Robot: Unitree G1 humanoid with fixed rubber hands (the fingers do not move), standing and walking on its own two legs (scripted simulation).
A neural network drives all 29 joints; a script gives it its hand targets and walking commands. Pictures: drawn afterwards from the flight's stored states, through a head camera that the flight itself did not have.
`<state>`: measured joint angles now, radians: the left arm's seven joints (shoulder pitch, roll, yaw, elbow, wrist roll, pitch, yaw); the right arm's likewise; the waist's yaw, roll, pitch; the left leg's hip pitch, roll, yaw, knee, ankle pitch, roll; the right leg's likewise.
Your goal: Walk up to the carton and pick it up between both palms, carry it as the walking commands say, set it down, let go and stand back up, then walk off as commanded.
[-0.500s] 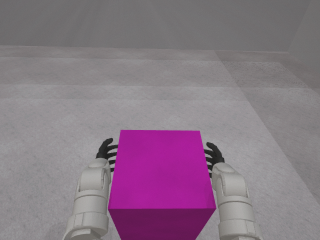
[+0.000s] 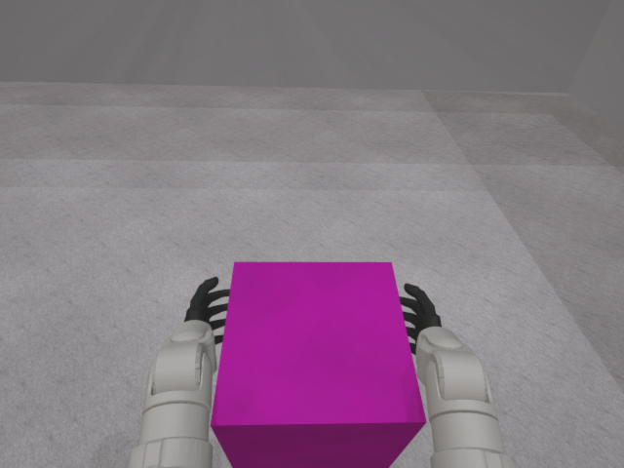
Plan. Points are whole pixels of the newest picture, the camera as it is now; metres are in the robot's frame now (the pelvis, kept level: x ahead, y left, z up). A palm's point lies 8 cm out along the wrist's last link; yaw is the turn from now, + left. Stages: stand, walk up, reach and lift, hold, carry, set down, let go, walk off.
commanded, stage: reach and lift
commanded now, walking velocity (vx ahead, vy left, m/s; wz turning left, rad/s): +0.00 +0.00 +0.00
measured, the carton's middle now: (312, 374) +0.26 +0.01 -0.02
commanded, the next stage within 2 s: hold in 0.08 s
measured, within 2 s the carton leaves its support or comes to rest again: neither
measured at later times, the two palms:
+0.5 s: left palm (197, 342) +0.27 +0.16 +0.05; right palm (430, 345) +0.27 -0.15 +0.05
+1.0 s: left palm (198, 336) +0.28 +0.16 +0.05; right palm (431, 343) +0.27 -0.15 +0.05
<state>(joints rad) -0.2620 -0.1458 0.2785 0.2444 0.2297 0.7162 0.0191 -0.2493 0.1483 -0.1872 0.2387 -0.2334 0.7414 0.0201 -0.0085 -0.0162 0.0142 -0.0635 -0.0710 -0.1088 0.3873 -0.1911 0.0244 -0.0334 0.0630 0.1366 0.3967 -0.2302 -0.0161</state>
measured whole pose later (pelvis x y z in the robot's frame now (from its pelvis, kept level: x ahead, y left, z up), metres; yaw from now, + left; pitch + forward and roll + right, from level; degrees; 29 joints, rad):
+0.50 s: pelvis -0.01 -0.01 +0.00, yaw +0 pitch -8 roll +0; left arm -0.22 -0.14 0.25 0.21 0.23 0.73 0.02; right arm -0.22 0.14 -0.16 0.22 -0.23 0.75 0.02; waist 0.00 -0.02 0.01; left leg -0.06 -0.06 -0.12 0.40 -0.19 0.01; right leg -0.03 0.07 0.12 0.41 -0.23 -0.02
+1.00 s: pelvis -0.01 +0.00 +0.00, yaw +0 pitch -6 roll +0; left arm -0.25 -0.14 0.25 0.23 0.22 0.74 0.03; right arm -0.24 0.14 -0.18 0.22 -0.23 0.76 0.02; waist -0.01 -0.01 -0.04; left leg -0.13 -0.07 -0.11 0.45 -0.21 0.02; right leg -0.10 0.07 0.12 0.45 -0.24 -0.02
